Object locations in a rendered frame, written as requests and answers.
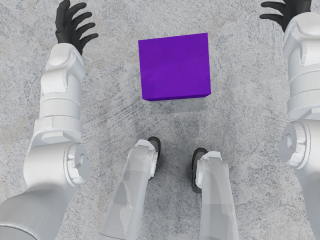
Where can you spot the left robot foot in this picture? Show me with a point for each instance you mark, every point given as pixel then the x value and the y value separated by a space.
pixel 157 145

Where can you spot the left robot thigh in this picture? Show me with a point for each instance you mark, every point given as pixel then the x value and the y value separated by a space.
pixel 124 214

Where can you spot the right robot forearm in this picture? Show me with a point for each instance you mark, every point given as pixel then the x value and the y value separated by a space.
pixel 302 48

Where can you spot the carton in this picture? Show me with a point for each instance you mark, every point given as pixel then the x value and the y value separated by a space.
pixel 175 67

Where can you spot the left robot forearm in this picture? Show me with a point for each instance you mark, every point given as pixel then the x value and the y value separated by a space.
pixel 60 98

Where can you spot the right robot upper arm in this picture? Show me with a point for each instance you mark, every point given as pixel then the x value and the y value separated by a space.
pixel 299 148

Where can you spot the left robot hand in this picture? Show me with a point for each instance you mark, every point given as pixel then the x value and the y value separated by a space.
pixel 66 26

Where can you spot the right robot hand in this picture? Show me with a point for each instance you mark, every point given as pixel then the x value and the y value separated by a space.
pixel 289 10

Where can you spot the left robot upper arm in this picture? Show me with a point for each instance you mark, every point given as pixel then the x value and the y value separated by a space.
pixel 53 173

